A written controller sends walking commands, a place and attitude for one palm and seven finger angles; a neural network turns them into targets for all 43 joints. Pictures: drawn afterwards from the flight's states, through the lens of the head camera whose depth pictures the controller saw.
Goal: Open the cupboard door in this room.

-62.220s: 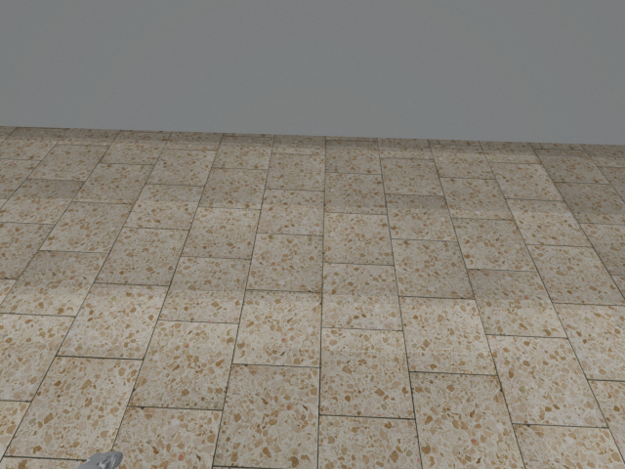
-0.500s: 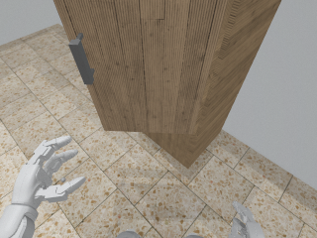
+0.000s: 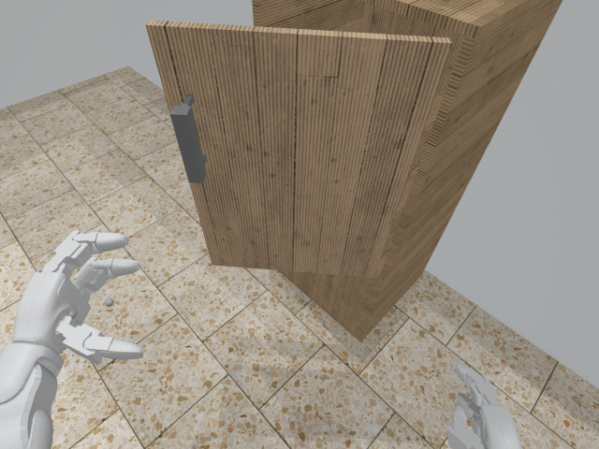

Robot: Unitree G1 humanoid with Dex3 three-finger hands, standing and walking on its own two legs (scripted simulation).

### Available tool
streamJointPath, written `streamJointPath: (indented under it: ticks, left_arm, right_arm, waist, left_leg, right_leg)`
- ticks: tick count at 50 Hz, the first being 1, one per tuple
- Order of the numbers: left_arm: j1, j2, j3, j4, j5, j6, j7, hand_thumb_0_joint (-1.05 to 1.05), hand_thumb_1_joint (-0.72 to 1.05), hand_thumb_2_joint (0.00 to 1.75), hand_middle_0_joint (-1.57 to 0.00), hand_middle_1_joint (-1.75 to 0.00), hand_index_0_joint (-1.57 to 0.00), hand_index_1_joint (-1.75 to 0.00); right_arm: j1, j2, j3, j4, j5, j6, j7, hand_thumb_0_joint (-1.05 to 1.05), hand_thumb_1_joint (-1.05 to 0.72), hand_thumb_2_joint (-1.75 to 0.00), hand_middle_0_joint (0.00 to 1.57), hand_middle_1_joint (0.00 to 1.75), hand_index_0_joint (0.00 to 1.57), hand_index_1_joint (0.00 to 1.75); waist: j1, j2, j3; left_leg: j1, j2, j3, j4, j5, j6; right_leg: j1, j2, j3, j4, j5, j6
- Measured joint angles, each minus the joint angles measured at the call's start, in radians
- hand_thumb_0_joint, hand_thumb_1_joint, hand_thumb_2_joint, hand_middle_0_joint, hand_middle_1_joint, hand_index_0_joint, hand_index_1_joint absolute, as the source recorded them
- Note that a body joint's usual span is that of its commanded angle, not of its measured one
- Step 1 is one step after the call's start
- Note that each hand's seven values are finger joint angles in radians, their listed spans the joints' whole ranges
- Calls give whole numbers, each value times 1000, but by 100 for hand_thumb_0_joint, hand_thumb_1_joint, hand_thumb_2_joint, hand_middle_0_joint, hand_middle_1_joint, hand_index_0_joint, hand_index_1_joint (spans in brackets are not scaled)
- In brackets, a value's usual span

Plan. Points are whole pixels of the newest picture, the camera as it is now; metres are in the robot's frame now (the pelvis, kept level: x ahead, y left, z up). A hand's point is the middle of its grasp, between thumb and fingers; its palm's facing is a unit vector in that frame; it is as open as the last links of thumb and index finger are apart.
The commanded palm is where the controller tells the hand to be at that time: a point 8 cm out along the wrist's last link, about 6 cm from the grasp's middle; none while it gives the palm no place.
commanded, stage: raise the hand with hooked fingers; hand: left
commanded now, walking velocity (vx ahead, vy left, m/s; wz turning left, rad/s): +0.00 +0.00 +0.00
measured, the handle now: (193, 139) +0.56 +0.23 +0.10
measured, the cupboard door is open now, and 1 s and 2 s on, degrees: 40 40 40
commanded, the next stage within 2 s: move the hooked fingers beside the handle in 0.82 s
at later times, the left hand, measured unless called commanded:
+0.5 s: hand (95, 253) +0.30 +0.27 +0.12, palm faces +0.04 -1.00 -0.02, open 14.0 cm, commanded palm +0.27 +0.32 +0.12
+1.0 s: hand (107, 256) +0.30 +0.26 +0.12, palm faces +0.06 -1.00 -0.03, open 14.0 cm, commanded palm +0.28 +0.31 +0.12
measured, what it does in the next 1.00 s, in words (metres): stands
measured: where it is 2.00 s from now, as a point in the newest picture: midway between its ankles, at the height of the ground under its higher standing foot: outside the picture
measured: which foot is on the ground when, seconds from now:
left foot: down 0.00-1.00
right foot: down 0.00-1.00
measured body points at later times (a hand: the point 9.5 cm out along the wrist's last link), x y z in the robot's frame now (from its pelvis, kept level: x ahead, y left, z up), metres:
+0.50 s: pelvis +0.00 +0.00 +0.01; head +0.02 +0.00 +0.46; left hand +0.29 +0.33 +0.12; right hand +0.15 -0.25 -0.07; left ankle +0.00 +0.10 -0.71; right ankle +0.00 -0.11 -0.71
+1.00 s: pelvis +0.00 -0.01 +0.01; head +0.02 -0.02 +0.46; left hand +0.29 +0.31 +0.12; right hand +0.16 -0.26 -0.07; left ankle +0.00 +0.10 -0.71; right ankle +0.00 -0.11 -0.71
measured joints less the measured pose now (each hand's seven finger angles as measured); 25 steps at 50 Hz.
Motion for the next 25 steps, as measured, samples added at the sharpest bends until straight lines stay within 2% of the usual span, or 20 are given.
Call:
streamJointPath:
  ticks: [12,19,25]
  left_arm:
    - [-133,46,50,89,7,77,-38,-1,-49,30,-30,-119,-30,-119]
    - [-207,81,78,160,11,103,-60,-1,-50,30,-30,-120,-30,-120]
    - [-204,81,82,183,2,108,-73,-1,-50,30,-30,-120,-30,-120]
  right_arm:
    - [9,9,28,17,2,27,-10,1,-90,-90,21,30,20,30]
    - [28,-8,22,31,6,39,-20,2,-90,-90,21,30,20,30]
    - [43,-22,8,26,8,44,-13,2,-90,-90,21,30,20,30]
  waist:
    - [10,12,13]
    - [-1,13,20]
    - [-11,10,14]
  left_leg:
    - [64,-8,3,-65,26,5]
    - [89,-8,7,-100,43,3]
    - [95,-5,16,-119,50,1]
  right_leg:
    - [64,-4,2,-65,26,5]
    - [85,-2,6,-96,42,4]
    - [83,1,15,-105,48,2]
